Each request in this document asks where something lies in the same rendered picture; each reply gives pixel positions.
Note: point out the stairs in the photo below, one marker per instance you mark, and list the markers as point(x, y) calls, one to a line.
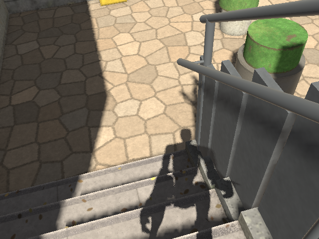
point(160, 197)

